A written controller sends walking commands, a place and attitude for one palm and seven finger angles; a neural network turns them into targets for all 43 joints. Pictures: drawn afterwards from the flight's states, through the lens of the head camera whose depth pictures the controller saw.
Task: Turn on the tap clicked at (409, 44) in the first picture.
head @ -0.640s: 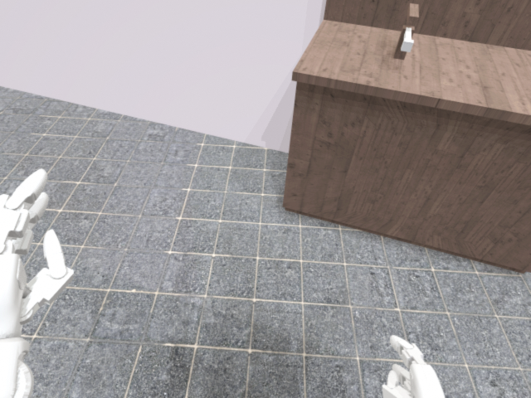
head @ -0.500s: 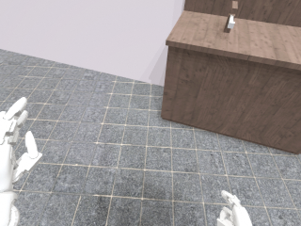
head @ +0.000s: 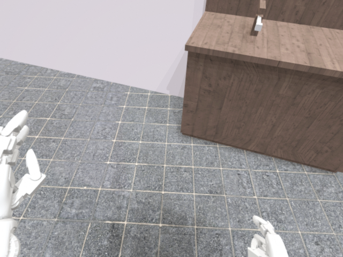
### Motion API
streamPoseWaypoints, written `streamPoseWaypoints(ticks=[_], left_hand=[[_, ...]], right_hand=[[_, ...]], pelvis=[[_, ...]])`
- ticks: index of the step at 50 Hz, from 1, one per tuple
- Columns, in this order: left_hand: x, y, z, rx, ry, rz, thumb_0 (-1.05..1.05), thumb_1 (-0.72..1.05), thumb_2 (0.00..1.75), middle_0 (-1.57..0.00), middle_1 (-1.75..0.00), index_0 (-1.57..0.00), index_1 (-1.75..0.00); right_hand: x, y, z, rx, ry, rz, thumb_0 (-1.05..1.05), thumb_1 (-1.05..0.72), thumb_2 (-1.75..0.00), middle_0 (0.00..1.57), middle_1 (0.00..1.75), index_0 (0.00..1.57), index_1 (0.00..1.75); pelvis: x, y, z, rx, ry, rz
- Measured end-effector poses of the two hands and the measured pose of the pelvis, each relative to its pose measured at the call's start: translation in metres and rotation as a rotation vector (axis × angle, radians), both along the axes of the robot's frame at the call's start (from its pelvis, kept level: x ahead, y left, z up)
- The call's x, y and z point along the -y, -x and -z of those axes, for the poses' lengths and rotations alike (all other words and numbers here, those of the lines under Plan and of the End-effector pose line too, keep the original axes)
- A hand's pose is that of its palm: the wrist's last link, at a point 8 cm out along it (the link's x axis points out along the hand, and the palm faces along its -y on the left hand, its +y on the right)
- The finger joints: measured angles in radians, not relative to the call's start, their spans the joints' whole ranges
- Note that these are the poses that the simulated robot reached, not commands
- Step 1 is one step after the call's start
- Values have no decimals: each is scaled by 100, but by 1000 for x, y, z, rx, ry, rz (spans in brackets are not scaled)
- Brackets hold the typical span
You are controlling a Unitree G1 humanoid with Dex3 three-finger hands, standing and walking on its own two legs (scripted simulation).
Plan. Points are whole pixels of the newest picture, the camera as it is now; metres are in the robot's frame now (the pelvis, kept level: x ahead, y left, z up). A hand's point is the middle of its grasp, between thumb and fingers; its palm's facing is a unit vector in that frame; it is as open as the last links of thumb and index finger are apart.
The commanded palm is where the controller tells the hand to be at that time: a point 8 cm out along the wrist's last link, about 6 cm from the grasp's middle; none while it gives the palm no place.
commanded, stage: walk to a spot facing it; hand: left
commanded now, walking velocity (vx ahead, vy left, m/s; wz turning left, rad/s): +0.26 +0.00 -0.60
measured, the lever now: (258, 26) +1.09 -0.32 +0.10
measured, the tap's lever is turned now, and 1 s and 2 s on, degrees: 0 0 0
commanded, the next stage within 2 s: take the last steps up to it in 1.14 s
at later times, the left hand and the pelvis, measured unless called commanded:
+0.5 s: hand (100, 135) +0.30 +0.17 +0.17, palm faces +0.23 -0.89 -0.40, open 7.4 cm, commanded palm +0.26 +0.22 +0.18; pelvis +0.04 -0.02 -0.01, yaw -12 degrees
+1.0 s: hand (198, 97) +0.44 -0.02 +0.16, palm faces -0.11 -0.84 -0.53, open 7.4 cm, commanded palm +0.41 +0.07 +0.18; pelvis +0.14 -0.10 -0.03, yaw -29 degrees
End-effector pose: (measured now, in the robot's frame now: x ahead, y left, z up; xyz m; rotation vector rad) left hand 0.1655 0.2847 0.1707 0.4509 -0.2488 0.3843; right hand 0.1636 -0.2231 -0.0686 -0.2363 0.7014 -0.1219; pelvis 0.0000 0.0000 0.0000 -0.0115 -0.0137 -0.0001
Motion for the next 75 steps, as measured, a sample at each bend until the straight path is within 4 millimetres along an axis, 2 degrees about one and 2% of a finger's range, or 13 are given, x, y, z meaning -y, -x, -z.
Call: streamPoseWaypoints(ticks=[8,15,22,30,35,39,46,51,57,62,65,69,75], left_hand=[[20,-18,2,32,-10,41,1,89,90,-20,-30,-21,-30],[58,-43,4,69,-13,113,1,89,90,-20,-30,-21,-30],[68,-81,-7,46,-34,206,1,89,90,-21,-30,-22,-30],[76,-145,-8,110,-57,318,1,89,90,-20,-30,-21,-30],[120,-187,-16,93,-46,425,2,89,90,-20,-30,-21,-30],[161,-219,-21,72,-108,513,1,89,90,-20,-30,-21,-30],[231,-258,-9,101,-209,601,1,89,90,-21,-30,-21,-30],[256,-268,-16,91,-196,661,1,89,90,-21,-30,-22,-30],[252,-297,-34,177,-181,636,1,88,90,-22,-31,-22,-30],[248,-343,-21,206,-62,548,1,89,90,-21,-30,-22,-30],[266,-364,-12,140,3,534,1,89,90,-20,-30,-21,-30],[303,-368,-14,85,-13,600,2,89,90,-20,-30,-21,-30],[340,-374,-21,93,-118,627,1,89,90,-21,-30,-22,-30]], right_hand=[[11,5,9,38,-35,45,2,-90,-90,21,30,20,30],[42,19,32,-29,-39,86,2,-90,-90,21,30,20,30],[66,37,19,-133,9,189,2,-90,-90,20,30,20,30],[67,27,9,-33,17,339,2,-91,-90,20,30,20,30],[58,23,7,-25,-59,388,2,-90,-90,20,30,20,30],[66,24,15,-51,-105,441,2,-90,-90,21,30,20,30],[123,27,60,-121,-115,505,1,-90,-90,21,30,20,30],[164,24,53,-180,-58,571,2,-90,-90,21,30,20,30],[190,-2,26,-148,40,614,2,-91,-90,20,30,20,30],[195,-45,17,-50,49,642,2,-91,-90,20,30,20,30],[190,-73,13,-5,-5,615,2,-91,-90,20,30,20,30],[187,-101,13,37,-80,567,2,-90,-90,20,30,20,30],[210,-118,39,-9,-143,542,1,-90,-90,21,30,20,30]], pelvis=[[10,2,12,-2,-20,63],[29,-10,22,-5,-23,105],[25,-30,4,-37,-38,173],[17,-61,10,-10,-31,306],[29,-82,0,-20,8,383],[49,-99,-2,-32,23,438],[93,-120,31,-24,7,470],[103,-141,24,-20,10,503],[117,-182,18,-1,-2,518],[127,-215,19,20,-10,544],[136,-225,12,14,0,546],[154,-235,7,4,2,564],[187,-249,17,4,-7,559]])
